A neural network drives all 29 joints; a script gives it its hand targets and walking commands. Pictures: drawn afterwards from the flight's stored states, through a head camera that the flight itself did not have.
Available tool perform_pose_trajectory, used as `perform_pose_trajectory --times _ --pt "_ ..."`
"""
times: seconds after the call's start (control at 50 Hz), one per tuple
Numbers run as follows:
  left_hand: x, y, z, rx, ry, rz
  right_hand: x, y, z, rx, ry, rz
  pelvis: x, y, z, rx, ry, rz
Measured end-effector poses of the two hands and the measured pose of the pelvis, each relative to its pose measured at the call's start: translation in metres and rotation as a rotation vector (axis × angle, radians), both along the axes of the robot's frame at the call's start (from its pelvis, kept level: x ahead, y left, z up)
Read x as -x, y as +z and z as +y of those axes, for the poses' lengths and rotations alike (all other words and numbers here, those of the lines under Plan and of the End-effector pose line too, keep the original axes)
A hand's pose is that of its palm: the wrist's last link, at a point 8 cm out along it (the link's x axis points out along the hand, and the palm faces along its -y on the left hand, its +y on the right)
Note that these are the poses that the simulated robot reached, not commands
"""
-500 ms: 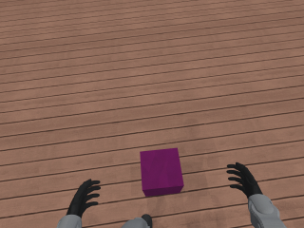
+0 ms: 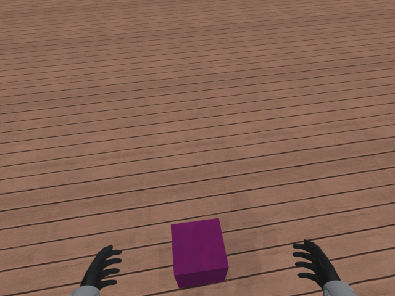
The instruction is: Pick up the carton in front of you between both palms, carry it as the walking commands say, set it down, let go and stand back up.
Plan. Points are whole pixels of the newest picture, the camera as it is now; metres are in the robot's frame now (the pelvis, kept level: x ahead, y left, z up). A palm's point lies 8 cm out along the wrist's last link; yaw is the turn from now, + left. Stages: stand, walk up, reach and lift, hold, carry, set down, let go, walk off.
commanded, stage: let go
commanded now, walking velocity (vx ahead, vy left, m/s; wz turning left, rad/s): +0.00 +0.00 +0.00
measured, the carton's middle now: (198, 253) +0.38 +0.03 -0.65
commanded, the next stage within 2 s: stand in 0.06 s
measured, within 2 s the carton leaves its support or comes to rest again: neither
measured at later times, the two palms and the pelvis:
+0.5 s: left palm out of the picture +0.14 +0.30 -0.11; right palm (356, 291) +0.14 -0.28 -0.07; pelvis +0.02 +0.01 +0.00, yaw -1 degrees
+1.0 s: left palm out of the picture +0.10 +0.31 -0.11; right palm out of the picture +0.11 -0.29 -0.08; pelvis +0.01 +0.02 +0.00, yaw -1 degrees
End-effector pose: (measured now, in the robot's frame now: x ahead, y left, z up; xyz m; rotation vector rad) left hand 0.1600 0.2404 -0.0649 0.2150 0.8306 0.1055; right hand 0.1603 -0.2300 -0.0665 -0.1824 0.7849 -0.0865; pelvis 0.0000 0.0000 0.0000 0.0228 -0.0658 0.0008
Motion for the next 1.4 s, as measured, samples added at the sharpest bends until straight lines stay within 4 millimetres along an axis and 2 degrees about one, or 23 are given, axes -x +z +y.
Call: perform_pose_trajectory --times 0.1,0.26,0.36,0.66,1.12,1.4 --pt "0.004 -0.003 0.013 -0.034 0.020 -0.004 -0.001 -0.003 0.001 0.045 0.017 0.012 -0.001 -0.002 0.004 0.006 -0.001 0.016" --pt "0.019 -0.029 0.044 -0.086 0.019 0.062 0.015 -0.005 -0.043 0.193 -0.035 0.107 -0.009 -0.004 0.008 0.020 -0.008 0.057" --pt "0.025 -0.039 0.051 -0.095 0.015 0.118 0.019 -0.003 -0.055 0.230 -0.062 0.142 -0.015 -0.003 0.011 0.022 -0.014 0.065" --pt "0.026 -0.042 0.062 -0.125 0.008 0.167 0.025 -0.015 -0.049 0.212 -0.081 0.200 -0.021 -0.001 0.015 0.021 -0.021 0.056" --pt "0.065 -0.044 0.077 -0.142 0.023 0.256 0.056 -0.016 -0.058 0.224 -0.105 0.267 -0.004 0.004 0.019 0.026 -0.026 0.031" --pt "0.076 -0.044 0.083 -0.152 0.028 0.289 0.071 -0.019 -0.061 0.220 -0.120 0.303 0.002 0.006 0.020 0.026 -0.031 0.026"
